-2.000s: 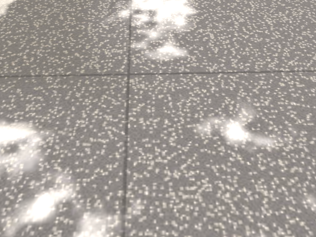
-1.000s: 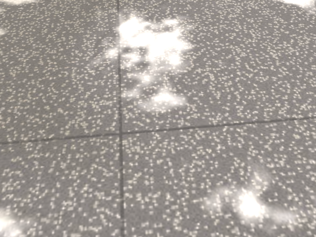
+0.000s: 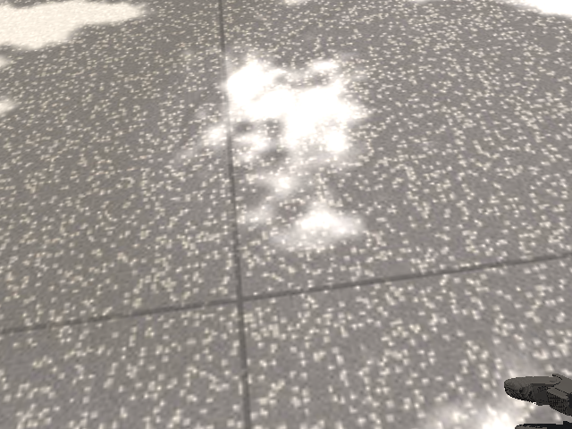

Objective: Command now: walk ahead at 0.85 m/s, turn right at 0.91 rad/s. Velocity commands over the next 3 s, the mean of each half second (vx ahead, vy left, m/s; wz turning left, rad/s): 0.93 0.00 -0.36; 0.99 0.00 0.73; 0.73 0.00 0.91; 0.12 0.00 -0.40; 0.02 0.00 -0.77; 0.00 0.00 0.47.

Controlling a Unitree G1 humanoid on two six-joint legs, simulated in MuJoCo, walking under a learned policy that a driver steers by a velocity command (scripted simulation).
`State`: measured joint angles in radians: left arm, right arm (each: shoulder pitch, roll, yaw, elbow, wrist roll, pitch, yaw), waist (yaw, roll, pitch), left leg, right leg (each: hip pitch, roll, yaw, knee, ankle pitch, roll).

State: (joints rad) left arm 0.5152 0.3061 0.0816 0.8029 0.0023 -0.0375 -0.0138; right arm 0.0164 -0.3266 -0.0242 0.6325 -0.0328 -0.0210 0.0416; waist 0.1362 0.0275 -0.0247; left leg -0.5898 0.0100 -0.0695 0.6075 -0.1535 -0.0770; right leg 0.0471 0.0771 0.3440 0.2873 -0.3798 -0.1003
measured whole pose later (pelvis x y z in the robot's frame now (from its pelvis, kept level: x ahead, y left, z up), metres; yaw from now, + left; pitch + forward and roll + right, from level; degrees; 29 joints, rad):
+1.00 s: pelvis +0.86 -0.07 -0.04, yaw +14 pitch -1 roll -1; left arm 0.34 0.24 0.02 0.84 0.04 -0.07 0.01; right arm 0.18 -0.32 -0.05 0.76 -0.01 -0.01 0.04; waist -0.02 0.02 0.06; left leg -0.51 -0.14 0.13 0.77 -0.30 0.23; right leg -0.09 -0.02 -0.09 1.33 -0.40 0.01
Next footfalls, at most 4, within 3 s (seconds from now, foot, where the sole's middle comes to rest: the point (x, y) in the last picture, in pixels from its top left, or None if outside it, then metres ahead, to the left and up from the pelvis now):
0.06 left None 0.20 0.15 -0.77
0.48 right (436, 408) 0.55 -0.18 -0.77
0.94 left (378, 249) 0.98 -0.04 -0.77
1.36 right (376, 137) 1.44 -0.02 -0.77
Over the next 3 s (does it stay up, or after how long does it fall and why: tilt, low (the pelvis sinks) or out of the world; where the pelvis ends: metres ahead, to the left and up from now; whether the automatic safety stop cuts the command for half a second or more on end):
stays up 1.34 0.00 0.00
